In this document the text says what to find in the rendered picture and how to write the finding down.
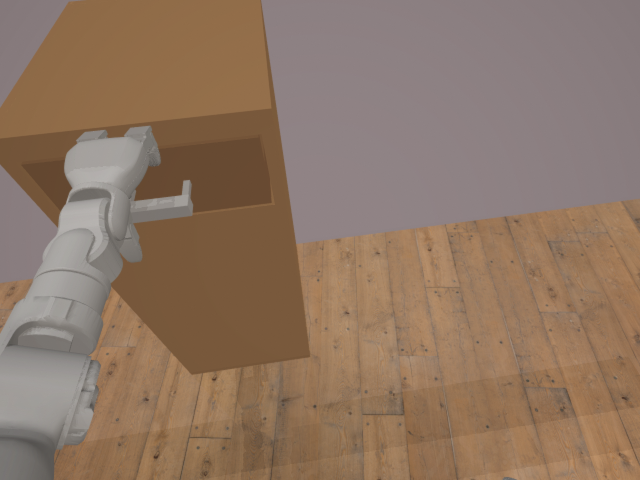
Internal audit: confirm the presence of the cabinet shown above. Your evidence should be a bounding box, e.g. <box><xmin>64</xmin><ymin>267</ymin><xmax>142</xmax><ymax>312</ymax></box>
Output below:
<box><xmin>0</xmin><ymin>0</ymin><xmax>310</xmax><ymax>375</ymax></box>

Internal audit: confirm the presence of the robot left hand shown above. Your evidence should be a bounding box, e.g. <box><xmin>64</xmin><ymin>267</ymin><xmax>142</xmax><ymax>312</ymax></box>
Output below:
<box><xmin>64</xmin><ymin>126</ymin><xmax>161</xmax><ymax>263</ymax></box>

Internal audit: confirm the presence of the robot left forearm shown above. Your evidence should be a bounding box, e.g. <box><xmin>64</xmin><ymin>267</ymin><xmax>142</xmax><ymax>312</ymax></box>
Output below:
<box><xmin>0</xmin><ymin>182</ymin><xmax>131</xmax><ymax>356</ymax></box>

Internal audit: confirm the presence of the drawer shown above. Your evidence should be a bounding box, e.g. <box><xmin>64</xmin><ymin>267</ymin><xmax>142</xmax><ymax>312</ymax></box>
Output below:
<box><xmin>21</xmin><ymin>134</ymin><xmax>272</xmax><ymax>213</ymax></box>

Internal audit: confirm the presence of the handle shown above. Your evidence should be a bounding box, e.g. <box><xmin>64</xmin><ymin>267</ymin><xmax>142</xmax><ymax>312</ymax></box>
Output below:
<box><xmin>129</xmin><ymin>180</ymin><xmax>193</xmax><ymax>223</ymax></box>

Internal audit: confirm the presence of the left robot upper arm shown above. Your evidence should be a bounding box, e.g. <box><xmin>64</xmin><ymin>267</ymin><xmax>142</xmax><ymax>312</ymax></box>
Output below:
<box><xmin>0</xmin><ymin>344</ymin><xmax>101</xmax><ymax>480</ymax></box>

